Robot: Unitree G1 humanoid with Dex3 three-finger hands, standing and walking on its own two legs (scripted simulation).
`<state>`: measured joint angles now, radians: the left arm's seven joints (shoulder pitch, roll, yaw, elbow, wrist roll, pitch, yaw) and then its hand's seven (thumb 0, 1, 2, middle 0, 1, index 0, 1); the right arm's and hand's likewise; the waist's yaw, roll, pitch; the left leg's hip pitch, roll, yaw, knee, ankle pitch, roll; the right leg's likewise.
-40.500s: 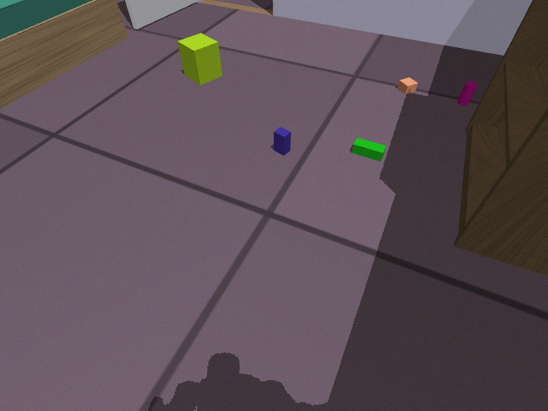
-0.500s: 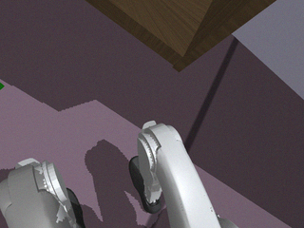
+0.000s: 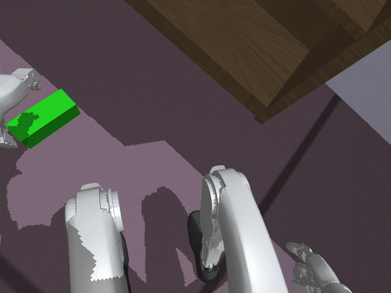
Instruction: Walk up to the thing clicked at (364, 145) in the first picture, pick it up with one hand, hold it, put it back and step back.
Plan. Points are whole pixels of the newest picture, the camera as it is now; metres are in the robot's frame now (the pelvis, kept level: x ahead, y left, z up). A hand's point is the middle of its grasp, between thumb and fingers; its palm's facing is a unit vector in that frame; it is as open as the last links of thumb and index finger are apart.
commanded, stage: withdraw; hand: left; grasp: from above
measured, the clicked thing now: (45, 118) +0.55 +0.31 -0.33
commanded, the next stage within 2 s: home in 0.12 s
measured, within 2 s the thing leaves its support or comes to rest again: neither
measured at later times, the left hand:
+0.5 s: hand (37, 100) +0.54 +0.29 -0.19, palm faces -0.30 -0.22 -0.93, open 12.3 cm
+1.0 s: hand out of the picture +0.34 +0.26 +0.02, palm faces -0.09 -0.86 -0.50, open 7.7 cm
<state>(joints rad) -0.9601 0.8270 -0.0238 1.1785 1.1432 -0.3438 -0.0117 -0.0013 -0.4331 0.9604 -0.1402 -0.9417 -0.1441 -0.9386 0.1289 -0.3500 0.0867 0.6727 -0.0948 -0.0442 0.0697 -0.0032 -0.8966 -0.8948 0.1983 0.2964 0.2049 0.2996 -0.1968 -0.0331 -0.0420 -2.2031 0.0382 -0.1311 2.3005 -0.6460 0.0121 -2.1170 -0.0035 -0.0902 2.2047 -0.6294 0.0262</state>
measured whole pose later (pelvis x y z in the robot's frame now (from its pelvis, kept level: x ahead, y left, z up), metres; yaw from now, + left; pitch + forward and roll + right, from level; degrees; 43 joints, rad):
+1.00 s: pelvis +0.02 +0.00 +0.13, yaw +4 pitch +31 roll -6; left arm -0.27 0.43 0.08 0.47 0.24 0.22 0.01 0.01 0.82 0.91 -0.21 -0.33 -0.22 -0.33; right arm 0.10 -0.28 -0.01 0.56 0.02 -0.03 0.02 0.00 -0.90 -0.89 0.20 0.30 0.20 0.30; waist -0.07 0.02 -0.19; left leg -1.79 0.04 -0.08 1.88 -0.64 0.00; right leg -1.73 -0.01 -0.07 1.82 -0.63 0.01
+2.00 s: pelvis +0.10 +0.00 +0.35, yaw +9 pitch +10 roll -3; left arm 0.50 0.22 0.03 -0.12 -0.05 0.46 0.01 0.01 0.90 0.90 -0.20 -0.30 -0.20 -0.30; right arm 0.26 -0.22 0.04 0.51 0.01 -0.23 -0.18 0.01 -0.90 -0.89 0.20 0.30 0.21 0.30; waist -0.04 0.04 -0.15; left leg -0.69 0.03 -0.05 1.01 -0.48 -0.01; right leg -0.63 -0.02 -0.07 0.94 -0.47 0.02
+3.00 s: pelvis +0.10 +0.01 +0.35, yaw +8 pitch +10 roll -3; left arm 0.50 0.23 0.03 -0.13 -0.05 0.45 0.02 0.01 0.90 0.90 -0.20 -0.30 -0.20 -0.30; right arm 0.28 -0.22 0.03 0.54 0.01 -0.24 -0.18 0.01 -0.90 -0.89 0.20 0.30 0.21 0.30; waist -0.04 0.05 -0.15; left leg -0.70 0.03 -0.04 1.02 -0.50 0.00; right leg -0.64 -0.02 -0.06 0.95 -0.48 0.02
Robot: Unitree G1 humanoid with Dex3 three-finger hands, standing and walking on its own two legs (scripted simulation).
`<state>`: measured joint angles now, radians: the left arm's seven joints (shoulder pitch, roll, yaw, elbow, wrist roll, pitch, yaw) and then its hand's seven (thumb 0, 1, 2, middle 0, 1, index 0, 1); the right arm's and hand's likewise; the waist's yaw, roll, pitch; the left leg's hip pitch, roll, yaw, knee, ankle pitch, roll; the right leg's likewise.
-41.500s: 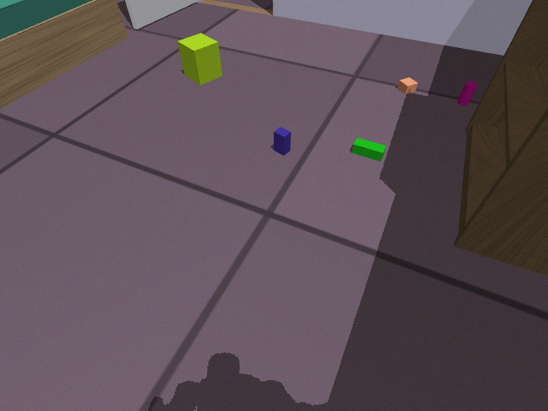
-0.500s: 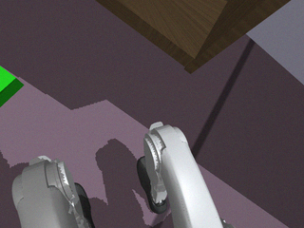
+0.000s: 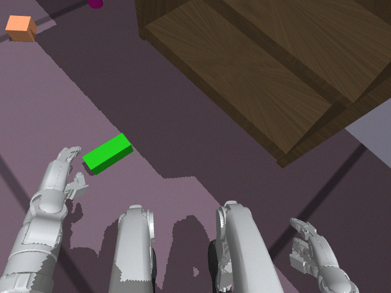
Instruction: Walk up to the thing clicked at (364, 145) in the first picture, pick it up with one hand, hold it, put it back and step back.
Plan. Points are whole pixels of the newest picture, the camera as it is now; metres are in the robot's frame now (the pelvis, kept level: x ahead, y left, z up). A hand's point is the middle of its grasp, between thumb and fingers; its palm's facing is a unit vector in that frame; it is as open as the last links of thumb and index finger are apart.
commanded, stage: home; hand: left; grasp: from above
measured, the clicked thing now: (109, 153) +0.55 +0.28 -0.46
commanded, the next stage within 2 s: none
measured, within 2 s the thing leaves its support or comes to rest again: neither
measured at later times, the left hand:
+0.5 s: hand (54, 206) +0.27 +0.20 +0.10, palm faces +0.10 -0.97 -0.21, open 7.4 cm
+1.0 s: hand (16, 251) +0.22 +0.19 +0.17, palm faces +0.13 -0.97 -0.19, open 7.4 cm
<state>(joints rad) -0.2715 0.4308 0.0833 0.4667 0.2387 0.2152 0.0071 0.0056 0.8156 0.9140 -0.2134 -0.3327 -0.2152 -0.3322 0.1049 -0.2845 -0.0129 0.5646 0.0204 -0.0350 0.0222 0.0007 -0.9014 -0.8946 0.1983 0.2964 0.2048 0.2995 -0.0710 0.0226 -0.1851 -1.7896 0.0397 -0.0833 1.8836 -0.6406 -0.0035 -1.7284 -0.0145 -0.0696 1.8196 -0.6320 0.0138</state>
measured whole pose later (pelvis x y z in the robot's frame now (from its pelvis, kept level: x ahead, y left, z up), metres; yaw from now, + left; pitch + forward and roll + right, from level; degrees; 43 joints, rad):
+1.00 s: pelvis +0.08 +0.00 +0.22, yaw +5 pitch +10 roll -3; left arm 0.50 0.22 0.03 -0.12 -0.05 0.46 0.01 0.01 0.90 0.90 -0.20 -0.30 -0.20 -0.30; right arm 0.26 -0.22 0.04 0.51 0.01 -0.23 -0.18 0.01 -0.90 -0.89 0.20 0.30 0.21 0.30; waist -0.04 0.04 -0.15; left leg -0.69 0.03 -0.05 1.01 -0.48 -0.01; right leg -0.63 -0.02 -0.07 0.94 -0.47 0.02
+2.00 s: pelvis +0.08 +0.01 +0.22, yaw +4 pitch +10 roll -3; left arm 0.50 0.23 0.03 -0.13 -0.05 0.45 0.02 0.01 0.90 0.90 -0.20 -0.30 -0.20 -0.30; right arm 0.28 -0.22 0.03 0.54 0.01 -0.24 -0.18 0.01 -0.90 -0.89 0.20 0.30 0.21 0.30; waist -0.04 0.05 -0.15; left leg -0.70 0.03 -0.04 1.02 -0.50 0.00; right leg -0.64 -0.02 -0.06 0.95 -0.48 0.02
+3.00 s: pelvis +0.07 +0.00 +0.23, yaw +4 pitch +3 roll +0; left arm 0.24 0.28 0.02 0.45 0.05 0.12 0.02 0.01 0.90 0.90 -0.20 -0.30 -0.20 -0.30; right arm 0.18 -0.27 0.00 0.76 -0.08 -0.07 -0.03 0.01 -0.90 -0.89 0.20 0.30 0.21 0.30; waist 0.02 -0.01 0.02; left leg -0.50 0.00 0.00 0.87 -0.42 0.01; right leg -0.48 -0.05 -0.02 0.87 -0.44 0.02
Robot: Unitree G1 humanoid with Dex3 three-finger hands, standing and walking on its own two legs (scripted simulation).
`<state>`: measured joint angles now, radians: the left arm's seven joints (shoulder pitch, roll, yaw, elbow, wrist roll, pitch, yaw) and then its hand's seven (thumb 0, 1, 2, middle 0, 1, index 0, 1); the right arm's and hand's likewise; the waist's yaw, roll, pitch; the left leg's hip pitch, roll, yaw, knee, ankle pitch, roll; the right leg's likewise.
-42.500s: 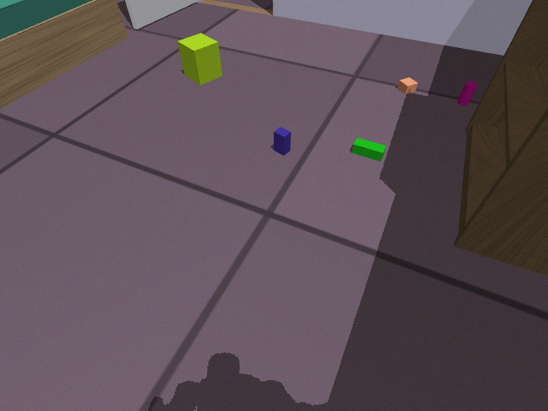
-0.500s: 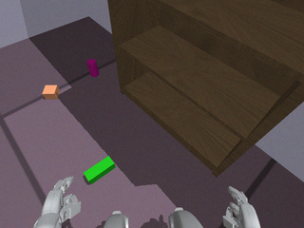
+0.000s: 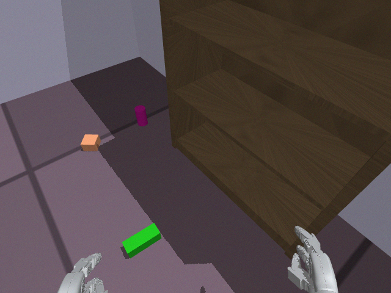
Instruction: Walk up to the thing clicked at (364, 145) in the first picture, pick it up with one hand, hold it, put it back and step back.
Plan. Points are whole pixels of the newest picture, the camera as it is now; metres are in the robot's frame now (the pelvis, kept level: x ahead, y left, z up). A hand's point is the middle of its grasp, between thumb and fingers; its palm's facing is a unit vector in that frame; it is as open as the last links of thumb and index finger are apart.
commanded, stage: home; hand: left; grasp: from above
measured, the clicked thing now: (142, 240) +0.50 +0.23 -0.68
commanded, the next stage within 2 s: stand in 1.74 s
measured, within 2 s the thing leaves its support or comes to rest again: neither
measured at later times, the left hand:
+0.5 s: hand out of the picture +0.16 +0.18 -0.05, palm faces +0.03 -0.98 -0.20, open 7.4 cm
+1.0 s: hand (104, 290) +0.17 +0.18 -0.05, palm faces +0.03 -0.98 -0.20, open 7.4 cm
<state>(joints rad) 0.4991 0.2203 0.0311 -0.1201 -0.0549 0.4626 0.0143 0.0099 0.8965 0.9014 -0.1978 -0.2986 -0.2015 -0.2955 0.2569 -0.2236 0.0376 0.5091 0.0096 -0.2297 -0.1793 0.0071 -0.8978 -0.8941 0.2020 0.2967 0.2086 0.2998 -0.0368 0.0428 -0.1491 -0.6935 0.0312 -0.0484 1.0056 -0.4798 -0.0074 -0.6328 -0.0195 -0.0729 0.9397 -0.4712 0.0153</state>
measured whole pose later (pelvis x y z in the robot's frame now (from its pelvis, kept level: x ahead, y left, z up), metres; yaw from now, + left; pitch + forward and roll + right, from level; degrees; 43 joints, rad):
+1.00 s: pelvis +0.00 +0.01 +0.00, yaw -1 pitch +10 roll -3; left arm 0.50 0.23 0.03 -0.13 -0.05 0.45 0.02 0.01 0.90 0.90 -0.20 -0.30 -0.20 -0.30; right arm 0.28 -0.22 0.03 0.54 0.01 -0.24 -0.18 0.01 -0.90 -0.89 0.20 0.30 0.21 0.30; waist -0.04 0.05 -0.15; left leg -0.70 0.03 -0.04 1.02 -0.50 0.00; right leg -0.64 -0.02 -0.06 0.95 -0.48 0.02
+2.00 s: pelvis -0.01 +0.00 +0.02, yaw -1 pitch +3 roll +0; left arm 0.24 0.28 0.02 0.45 0.05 0.12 0.02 0.01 0.90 0.90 -0.20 -0.30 -0.20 -0.30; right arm 0.18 -0.27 0.00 0.76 -0.08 -0.07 -0.03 0.01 -0.90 -0.89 0.20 0.30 0.21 0.30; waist 0.02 -0.01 0.02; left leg -0.50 0.00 0.00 0.87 -0.42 0.01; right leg -0.48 -0.05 -0.02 0.87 -0.44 0.02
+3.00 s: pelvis -0.02 +0.00 +0.06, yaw -1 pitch -4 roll +0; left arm 0.17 0.30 0.02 1.13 0.03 0.00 0.02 0.00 0.90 0.90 -0.20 -0.30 -0.20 -0.30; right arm 0.15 -0.31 -0.04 1.13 -0.02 0.00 0.00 0.00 -0.90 -0.89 0.20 0.30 0.21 0.30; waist 0.00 0.01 0.07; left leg -0.14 0.00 0.01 0.37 -0.17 0.00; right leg -0.12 -0.04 -0.03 0.37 -0.18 0.02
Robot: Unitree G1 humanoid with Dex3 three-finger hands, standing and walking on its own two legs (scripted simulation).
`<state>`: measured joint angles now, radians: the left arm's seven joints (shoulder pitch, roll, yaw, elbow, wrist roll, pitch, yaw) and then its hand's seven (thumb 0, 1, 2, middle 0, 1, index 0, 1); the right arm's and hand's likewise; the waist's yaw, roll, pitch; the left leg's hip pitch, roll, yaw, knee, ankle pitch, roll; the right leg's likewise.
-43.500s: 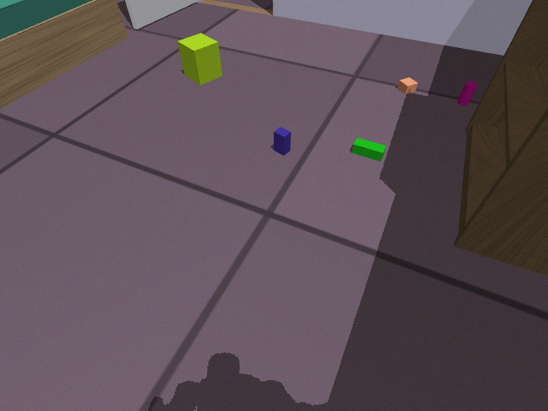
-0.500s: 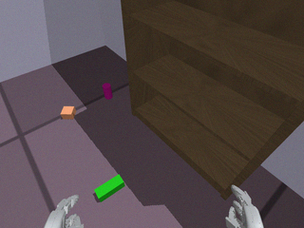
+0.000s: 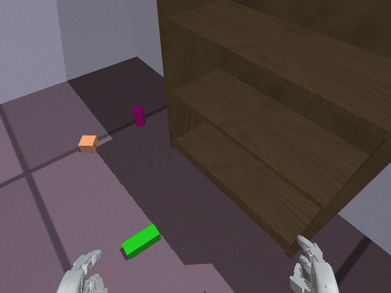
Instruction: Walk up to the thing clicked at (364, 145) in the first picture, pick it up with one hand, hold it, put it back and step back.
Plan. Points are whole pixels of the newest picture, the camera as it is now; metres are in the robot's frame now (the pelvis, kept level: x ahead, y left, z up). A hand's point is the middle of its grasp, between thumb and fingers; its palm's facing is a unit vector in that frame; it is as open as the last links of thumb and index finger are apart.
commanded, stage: home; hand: left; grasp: from above
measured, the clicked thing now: (142, 241) +0.49 +0.23 -0.68
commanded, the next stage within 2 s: stand in 0.74 s
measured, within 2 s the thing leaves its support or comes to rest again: neither
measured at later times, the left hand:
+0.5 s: hand (105, 292) +0.16 +0.18 -0.05, palm faces +0.04 -0.98 -0.20, open 7.4 cm
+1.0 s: hand out of the picture +0.15 +0.21 -0.09, palm faces -0.01 -0.95 -0.32, open 7.4 cm
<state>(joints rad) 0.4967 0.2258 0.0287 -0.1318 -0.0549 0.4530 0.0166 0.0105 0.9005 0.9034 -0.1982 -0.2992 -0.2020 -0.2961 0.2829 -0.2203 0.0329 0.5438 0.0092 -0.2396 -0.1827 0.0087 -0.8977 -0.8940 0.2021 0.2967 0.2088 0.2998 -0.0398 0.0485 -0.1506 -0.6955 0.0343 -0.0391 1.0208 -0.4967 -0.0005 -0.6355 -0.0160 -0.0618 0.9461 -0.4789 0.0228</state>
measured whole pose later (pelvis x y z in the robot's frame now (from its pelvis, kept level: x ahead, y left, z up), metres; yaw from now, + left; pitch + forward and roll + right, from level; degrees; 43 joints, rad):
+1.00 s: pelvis -0.01 +0.00 +0.02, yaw +0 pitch +3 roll +0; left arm 0.24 0.28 0.02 0.45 0.05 0.12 0.02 0.01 0.90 0.90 -0.20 -0.30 -0.20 -0.30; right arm 0.18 -0.27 0.00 0.76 -0.08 -0.07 -0.03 0.01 -0.90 -0.89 0.20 0.30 0.21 0.30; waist 0.02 -0.01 0.02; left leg -0.50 0.00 0.00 0.87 -0.42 0.01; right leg -0.48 -0.05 -0.02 0.87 -0.44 0.02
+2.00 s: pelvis -0.02 +0.00 +0.07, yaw -1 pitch -4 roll +0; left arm 0.17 0.30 0.02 1.13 0.03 0.00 0.02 0.00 0.90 0.90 -0.20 -0.30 -0.20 -0.30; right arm 0.15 -0.31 -0.04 1.13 -0.02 0.00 0.00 0.00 -0.90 -0.89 0.20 0.30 0.21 0.30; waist 0.00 0.01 0.07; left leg -0.14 0.00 0.01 0.37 -0.17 0.00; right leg -0.12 -0.04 -0.03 0.37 -0.18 0.02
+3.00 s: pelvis +0.00 -0.01 +0.07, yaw -2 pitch -3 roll +0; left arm 0.11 0.32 0.02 1.14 0.01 0.00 0.00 0.00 0.90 0.90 -0.20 -0.30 -0.20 -0.30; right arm 0.11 -0.33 -0.01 1.15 -0.02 -0.01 0.00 0.00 -0.90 -0.89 0.20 0.30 0.21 0.30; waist -0.01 0.01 0.06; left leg -0.10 0.02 0.02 0.31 -0.17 -0.02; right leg -0.09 -0.02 -0.02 0.32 -0.18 0.01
